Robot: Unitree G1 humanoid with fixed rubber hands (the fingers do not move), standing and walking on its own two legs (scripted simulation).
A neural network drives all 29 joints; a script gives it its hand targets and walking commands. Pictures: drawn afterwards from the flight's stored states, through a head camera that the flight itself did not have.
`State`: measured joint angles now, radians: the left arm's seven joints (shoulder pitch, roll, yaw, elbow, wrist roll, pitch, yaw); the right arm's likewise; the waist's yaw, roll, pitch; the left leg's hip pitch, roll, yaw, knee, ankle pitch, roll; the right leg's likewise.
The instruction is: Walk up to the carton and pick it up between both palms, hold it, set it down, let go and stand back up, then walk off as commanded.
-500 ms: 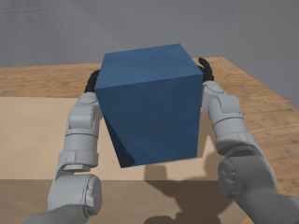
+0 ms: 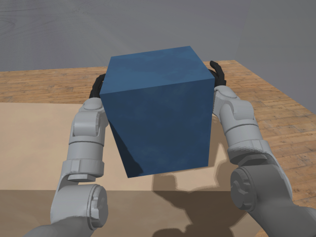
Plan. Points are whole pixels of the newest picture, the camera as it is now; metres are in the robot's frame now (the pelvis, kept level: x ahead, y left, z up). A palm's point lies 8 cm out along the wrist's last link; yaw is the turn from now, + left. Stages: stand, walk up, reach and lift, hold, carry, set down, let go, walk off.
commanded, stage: hold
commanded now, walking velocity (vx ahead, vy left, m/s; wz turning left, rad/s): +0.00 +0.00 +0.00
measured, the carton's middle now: (159, 111) +0.36 +0.00 +0.19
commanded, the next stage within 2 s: none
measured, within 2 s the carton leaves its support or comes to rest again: neither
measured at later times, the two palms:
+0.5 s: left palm (97, 103) +0.37 +0.16 +0.21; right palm (216, 91) +0.37 -0.14 +0.24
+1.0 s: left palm (97, 103) +0.37 +0.16 +0.21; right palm (216, 91) +0.37 -0.14 +0.24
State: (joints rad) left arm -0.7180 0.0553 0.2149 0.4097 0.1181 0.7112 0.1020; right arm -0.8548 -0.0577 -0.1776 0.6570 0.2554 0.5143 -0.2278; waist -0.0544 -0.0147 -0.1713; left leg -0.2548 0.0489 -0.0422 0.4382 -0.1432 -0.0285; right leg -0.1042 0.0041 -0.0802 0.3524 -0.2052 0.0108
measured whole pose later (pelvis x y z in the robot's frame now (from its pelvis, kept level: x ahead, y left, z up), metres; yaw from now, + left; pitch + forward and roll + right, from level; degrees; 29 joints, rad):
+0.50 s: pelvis +0.00 +0.00 +0.00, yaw +0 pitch -2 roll -2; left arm -0.72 0.06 0.21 0.41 0.12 0.71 0.10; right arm -0.85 -0.06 -0.18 0.66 0.26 0.51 -0.23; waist -0.05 -0.01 -0.17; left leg -0.25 0.05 -0.04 0.44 -0.14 -0.03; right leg -0.10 0.00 -0.08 0.35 -0.21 0.01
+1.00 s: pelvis +0.00 +0.00 +0.00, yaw +0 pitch -3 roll -2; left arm -0.72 0.06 0.21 0.41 0.12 0.71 0.10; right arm -0.85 -0.06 -0.17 0.66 0.26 0.52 -0.23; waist -0.06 -0.01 -0.17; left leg -0.25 0.05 -0.04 0.44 -0.14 -0.03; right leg -0.10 0.00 -0.08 0.35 -0.21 0.01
